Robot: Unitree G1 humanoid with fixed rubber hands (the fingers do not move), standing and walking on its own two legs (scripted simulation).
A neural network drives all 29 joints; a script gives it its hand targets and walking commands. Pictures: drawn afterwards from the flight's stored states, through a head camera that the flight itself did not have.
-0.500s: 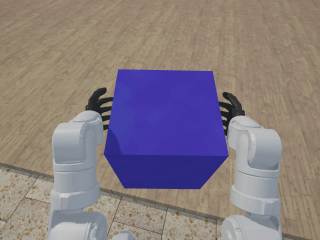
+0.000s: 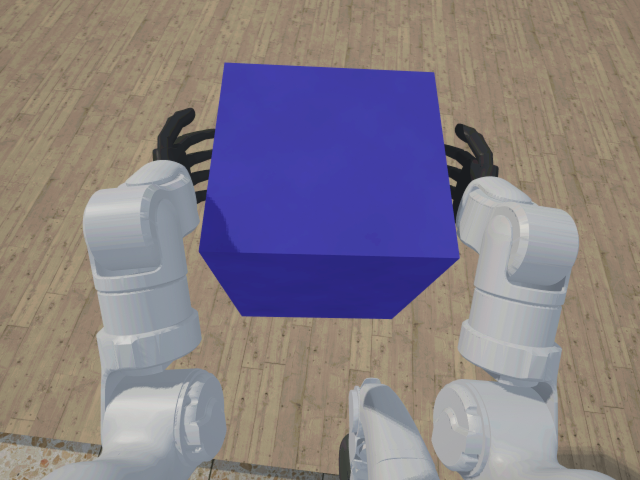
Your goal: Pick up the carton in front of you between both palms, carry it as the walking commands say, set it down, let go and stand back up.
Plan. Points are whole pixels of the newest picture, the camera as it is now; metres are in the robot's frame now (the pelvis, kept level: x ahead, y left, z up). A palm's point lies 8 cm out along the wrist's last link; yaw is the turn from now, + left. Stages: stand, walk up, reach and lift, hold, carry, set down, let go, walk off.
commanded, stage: carry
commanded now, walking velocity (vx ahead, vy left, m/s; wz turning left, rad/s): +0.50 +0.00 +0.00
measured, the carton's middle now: (322, 213) +0.42 -0.02 +0.07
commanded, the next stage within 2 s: none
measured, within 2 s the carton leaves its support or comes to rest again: neither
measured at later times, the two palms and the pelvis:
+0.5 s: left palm out of the picture +0.72 +0.22 +0.25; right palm out of the picture +0.78 -0.07 +0.24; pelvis +0.37 -0.01 +0.06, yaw +9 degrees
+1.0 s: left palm out of the picture +0.98 +0.33 +0.17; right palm out of the picture +1.08 +0.05 +0.18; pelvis +0.68 +0.06 +0.06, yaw +19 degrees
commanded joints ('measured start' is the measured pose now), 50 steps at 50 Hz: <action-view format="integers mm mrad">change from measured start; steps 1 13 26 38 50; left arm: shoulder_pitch -660 -831 -735 -682 -548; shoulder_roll -911 -1103 -985 -1050 -1116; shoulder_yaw -698 -798 -623 -501 -751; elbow -23 -77 224 283 111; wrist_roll -324 -551 -481 -325 -428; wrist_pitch -16 -27 37 -7 -70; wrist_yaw -163 -243 -273 -208 -223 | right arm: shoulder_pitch -766 -733 -735 -927 -545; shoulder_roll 923 898 871 1183 1058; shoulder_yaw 731 640 612 624 688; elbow -118 -21 214 193 94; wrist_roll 435 320 312 526 367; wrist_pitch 21 25 85 15 -68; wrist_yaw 242 227 215 287 241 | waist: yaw -29 165 112 10 7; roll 82 -8 -189 26 145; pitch -594 -710 -526 -622 -635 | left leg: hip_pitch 571 -579 -216 316 447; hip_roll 207 25 -72 217 118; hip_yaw -193 -208 88 -495 -123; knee -43 956 17 -140 46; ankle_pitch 922 19 386 579 1128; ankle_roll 111 -6 11 200 17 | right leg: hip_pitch -93 1192 1088 202 493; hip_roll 22 -215 -158 -25 111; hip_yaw -79 396 -146 92 -135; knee -235 -851 -811 -175 -952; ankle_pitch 40 561 1075 -9 468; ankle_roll -4 -151 12 125 40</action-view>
